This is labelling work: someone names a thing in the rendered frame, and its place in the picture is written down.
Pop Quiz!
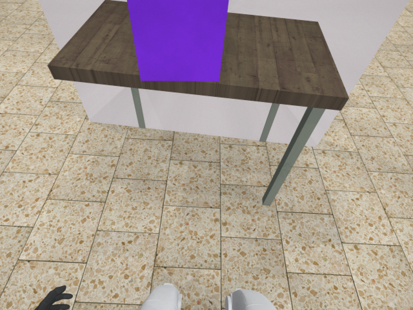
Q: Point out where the left robot hand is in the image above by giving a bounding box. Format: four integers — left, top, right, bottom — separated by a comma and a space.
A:
34, 285, 73, 310

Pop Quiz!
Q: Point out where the right robot thigh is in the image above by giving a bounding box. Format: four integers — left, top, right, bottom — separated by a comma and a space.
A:
225, 289, 277, 310

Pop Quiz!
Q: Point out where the carton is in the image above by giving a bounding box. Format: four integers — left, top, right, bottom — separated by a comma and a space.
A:
127, 0, 229, 81

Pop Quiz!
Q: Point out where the robot thigh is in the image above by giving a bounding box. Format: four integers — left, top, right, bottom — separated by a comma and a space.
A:
139, 285, 183, 310
225, 289, 277, 310

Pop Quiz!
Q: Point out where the left robot thigh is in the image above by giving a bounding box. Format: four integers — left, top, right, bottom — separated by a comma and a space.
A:
139, 285, 183, 310

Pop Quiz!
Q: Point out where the table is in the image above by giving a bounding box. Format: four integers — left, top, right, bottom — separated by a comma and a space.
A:
47, 0, 349, 206

